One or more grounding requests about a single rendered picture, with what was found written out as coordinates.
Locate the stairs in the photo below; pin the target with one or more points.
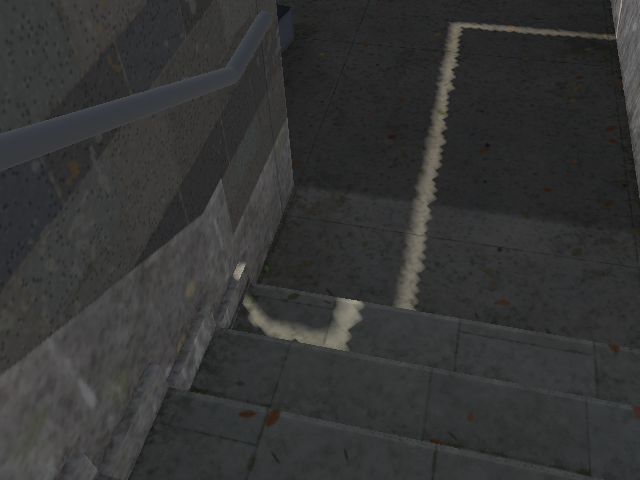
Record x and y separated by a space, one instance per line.
308 386

